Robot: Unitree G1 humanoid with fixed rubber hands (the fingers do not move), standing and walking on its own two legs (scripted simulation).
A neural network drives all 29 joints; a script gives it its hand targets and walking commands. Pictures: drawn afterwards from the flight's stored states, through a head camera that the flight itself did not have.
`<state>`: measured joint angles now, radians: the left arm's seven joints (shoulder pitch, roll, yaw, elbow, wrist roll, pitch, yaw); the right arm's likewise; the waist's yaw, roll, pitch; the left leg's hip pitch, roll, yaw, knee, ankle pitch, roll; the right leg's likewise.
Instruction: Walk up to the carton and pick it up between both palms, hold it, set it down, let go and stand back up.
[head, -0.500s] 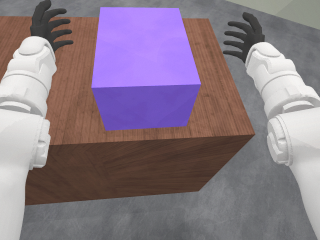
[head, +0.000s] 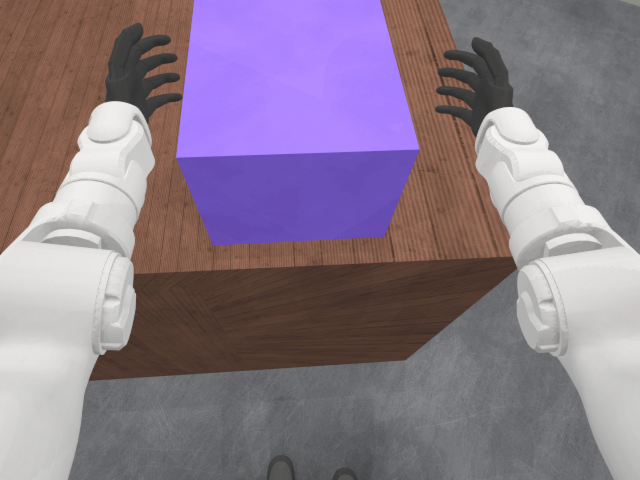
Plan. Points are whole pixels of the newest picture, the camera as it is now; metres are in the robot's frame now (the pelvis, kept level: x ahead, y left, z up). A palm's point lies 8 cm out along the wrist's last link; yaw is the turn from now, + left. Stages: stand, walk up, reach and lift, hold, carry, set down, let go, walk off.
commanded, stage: reach and lift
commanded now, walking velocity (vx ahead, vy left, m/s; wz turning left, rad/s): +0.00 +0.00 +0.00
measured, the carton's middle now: (293, 107) +0.59 +0.05 +0.06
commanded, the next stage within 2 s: none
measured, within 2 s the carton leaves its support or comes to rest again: neither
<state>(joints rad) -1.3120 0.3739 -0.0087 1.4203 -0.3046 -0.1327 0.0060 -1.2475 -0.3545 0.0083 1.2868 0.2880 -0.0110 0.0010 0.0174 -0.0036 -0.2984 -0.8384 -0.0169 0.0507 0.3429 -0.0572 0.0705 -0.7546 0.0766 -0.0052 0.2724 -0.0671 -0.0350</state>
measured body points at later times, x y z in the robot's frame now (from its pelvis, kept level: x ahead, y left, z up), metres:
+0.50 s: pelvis +0.02 +0.00 +0.01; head +0.13 +0.01 +0.45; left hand +0.52 +0.21 +0.14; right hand +0.54 -0.12 +0.13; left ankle +0.02 +0.07 -0.73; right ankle +0.00 -0.10 -0.73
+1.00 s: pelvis +0.04 -0.01 +0.02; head +0.13 +0.00 +0.46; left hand +0.50 +0.21 +0.13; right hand +0.52 -0.12 +0.12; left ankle +0.02 +0.07 -0.73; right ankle +0.00 -0.10 -0.73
